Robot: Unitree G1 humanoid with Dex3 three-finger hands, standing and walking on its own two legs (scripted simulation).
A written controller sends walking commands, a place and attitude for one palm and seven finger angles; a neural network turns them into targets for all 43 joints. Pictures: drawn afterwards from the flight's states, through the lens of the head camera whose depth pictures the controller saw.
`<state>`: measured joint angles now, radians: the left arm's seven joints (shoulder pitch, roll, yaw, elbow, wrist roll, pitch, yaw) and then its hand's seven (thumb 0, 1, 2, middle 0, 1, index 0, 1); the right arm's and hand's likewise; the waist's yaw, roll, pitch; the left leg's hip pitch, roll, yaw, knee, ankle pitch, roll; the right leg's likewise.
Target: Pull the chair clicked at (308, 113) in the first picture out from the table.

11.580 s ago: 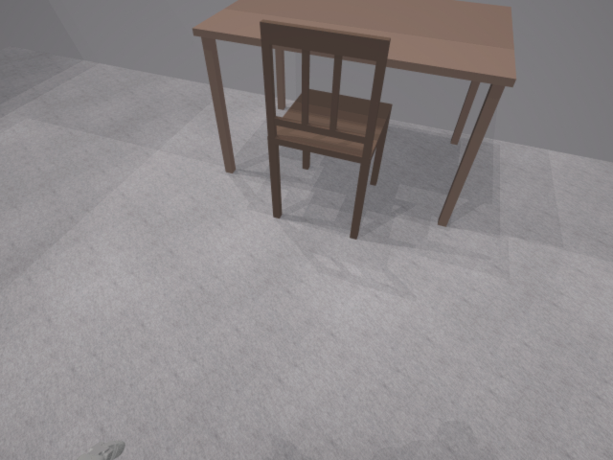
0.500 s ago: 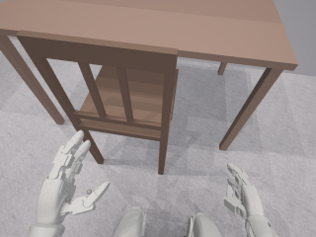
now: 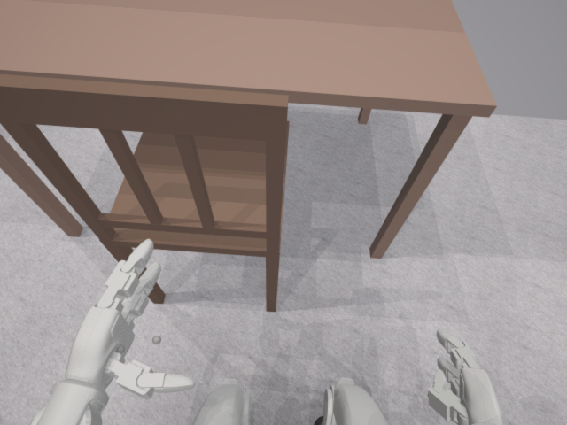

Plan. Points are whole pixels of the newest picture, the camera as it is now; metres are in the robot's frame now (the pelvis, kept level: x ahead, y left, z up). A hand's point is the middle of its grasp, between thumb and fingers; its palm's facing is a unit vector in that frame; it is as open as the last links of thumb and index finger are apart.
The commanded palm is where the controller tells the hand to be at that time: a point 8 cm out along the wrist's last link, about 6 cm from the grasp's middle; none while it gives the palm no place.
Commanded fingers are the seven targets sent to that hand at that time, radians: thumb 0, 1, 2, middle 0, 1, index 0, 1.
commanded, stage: raise the hand toward the chair's back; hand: left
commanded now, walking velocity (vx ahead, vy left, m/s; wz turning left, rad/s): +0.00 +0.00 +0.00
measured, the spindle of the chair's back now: (136, 181) +0.50 +0.28 -0.02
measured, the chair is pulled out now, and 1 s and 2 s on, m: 0.00 0.00 0.00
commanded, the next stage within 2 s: aim the fingers beside a spindle in 0.96 s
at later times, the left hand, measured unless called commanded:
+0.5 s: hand (117, 289) +0.27 +0.21 +0.07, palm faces +0.02 -1.00 -0.09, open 16.9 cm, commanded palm +0.24 +0.26 +0.06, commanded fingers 0.00 -0.50 0.30 -0.06 -0.08 -0.06 -0.08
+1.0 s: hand (126, 306) +0.25 +0.20 +0.06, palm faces -0.04 -1.00 -0.06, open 16.9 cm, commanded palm +0.23 +0.26 +0.06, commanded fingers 0.00 -0.50 0.30 -0.06 -0.08 -0.06 -0.08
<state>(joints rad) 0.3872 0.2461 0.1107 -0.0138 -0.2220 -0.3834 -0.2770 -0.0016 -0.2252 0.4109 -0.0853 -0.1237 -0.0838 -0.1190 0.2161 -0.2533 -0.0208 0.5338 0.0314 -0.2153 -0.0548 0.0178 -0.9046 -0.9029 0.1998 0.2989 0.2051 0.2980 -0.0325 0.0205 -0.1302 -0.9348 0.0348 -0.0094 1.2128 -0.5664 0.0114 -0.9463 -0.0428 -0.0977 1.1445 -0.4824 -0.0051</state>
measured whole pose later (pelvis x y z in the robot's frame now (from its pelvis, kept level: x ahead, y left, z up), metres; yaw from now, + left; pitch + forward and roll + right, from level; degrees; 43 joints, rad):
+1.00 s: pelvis +0.01 +0.00 +0.02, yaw +0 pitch +15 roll -2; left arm 0.29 0.26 0.23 0.11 -0.28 -0.39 -0.33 -0.01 -0.49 0.30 -0.06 -0.08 -0.06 -0.08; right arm 0.23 -0.24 0.01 0.55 0.02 -0.20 -0.04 0.02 -0.90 -0.90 0.20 0.30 0.21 0.30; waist -0.03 0.03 -0.13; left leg -0.83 0.03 -0.01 1.10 -0.54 0.01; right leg -0.84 -0.04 -0.10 1.04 -0.46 0.00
